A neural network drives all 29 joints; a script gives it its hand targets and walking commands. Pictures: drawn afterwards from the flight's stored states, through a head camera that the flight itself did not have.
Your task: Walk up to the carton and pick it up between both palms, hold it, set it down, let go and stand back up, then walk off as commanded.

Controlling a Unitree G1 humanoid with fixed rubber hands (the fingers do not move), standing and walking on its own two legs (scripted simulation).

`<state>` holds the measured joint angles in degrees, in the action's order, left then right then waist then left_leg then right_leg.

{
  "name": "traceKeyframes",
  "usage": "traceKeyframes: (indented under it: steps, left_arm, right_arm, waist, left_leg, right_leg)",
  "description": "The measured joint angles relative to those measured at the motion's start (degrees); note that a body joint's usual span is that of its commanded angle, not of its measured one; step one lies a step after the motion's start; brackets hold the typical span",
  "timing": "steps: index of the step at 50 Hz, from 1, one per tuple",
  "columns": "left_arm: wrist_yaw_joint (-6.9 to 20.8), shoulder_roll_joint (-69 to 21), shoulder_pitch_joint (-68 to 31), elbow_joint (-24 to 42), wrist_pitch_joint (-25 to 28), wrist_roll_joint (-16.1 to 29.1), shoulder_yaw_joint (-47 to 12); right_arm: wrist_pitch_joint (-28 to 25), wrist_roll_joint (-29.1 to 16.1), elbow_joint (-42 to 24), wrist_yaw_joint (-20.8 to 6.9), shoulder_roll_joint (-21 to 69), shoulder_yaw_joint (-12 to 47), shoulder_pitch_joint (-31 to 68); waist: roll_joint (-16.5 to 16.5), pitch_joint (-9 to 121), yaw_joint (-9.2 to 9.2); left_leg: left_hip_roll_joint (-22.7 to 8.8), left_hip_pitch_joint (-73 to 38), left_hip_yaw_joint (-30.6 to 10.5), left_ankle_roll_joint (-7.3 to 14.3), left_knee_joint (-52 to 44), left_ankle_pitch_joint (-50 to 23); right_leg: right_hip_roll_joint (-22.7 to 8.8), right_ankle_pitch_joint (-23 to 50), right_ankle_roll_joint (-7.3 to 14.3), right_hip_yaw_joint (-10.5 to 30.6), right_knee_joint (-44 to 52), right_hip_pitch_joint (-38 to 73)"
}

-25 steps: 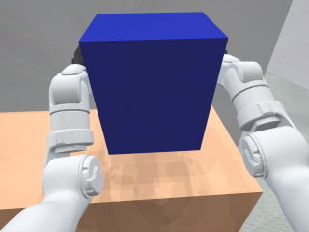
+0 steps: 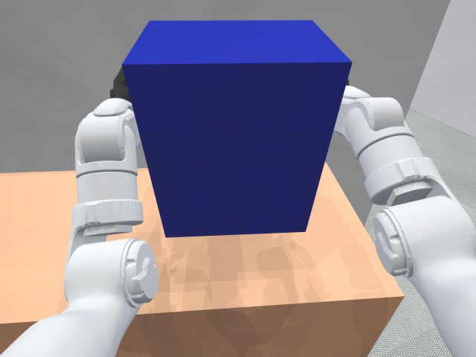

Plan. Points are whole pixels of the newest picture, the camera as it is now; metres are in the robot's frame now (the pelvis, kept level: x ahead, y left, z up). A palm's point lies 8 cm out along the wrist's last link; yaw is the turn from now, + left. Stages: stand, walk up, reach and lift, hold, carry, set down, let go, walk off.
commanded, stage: hold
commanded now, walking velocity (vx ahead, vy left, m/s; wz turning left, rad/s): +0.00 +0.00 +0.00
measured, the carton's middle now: (234, 135) +0.35 +0.00 +0.26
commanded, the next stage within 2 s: none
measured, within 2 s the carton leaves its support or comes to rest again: neither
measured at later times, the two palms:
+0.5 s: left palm (121, 114) +0.37 +0.17 +0.30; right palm (333, 100) +0.37 -0.15 +0.31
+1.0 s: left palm (123, 111) +0.37 +0.17 +0.30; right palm (334, 102) +0.38 -0.15 +0.30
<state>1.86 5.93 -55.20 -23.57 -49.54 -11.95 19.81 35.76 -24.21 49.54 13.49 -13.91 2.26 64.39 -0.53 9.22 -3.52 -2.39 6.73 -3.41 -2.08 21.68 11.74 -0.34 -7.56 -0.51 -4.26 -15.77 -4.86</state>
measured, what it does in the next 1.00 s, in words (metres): stands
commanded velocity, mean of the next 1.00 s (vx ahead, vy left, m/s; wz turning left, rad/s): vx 0.00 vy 0.00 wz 0.00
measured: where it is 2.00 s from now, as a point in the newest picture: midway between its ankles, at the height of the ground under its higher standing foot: outside the picture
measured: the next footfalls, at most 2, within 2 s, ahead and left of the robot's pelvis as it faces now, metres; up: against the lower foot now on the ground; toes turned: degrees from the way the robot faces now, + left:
none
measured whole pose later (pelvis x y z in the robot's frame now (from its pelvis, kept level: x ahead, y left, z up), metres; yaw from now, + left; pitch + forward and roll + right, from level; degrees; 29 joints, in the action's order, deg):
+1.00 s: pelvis +0.00 +0.00 +0.00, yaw +0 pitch -3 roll -1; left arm 2.1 6.1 -55.1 -23.9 -49.5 -11.9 19.8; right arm 36.3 -24.1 49.5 13.6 -13.8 2.2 64.3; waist -0.4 9.4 -3.3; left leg -2.4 6.7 -3.4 -2.1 21.7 11.7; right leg -0.3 -7.4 -0.5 -4.1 -15.6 -4.8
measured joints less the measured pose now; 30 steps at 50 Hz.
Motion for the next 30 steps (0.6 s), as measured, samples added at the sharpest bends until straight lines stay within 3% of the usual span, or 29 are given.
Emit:
traceKeyframes:
  steps: [13, 30]
  left_arm:
    - [0.2, -0.2, 1.4, 2.2, -0.3, 0.2, 0.1]
    - [0.1, -0.3, 0.3, 0.6, -0.5, -0.3, 0.0]
  right_arm:
    - [0.6, -0.5, -2.6, 0.6, 0.0, 1.0, -1.4]
    - [0.8, -0.1, -0.5, 0.3, 0.1, -0.9, -0.3]
  waist:
    - [0.3, -0.1, 0.19]
    - [-0.2, 0.6, -0.13]
  left_leg:
    - [0.1, -0.2, 0.1, 0.1, -0.1, 0.0]
    - [0.2, 0.1, 0.0, 0.1, 0.4, 0.2]
  right_leg:
    - [-0.1, -0.1, -0.1, 0.1, 0.0, 0.1]
    - [-0.2, -0.3, -0.1, 0.1, -0.6, -0.2]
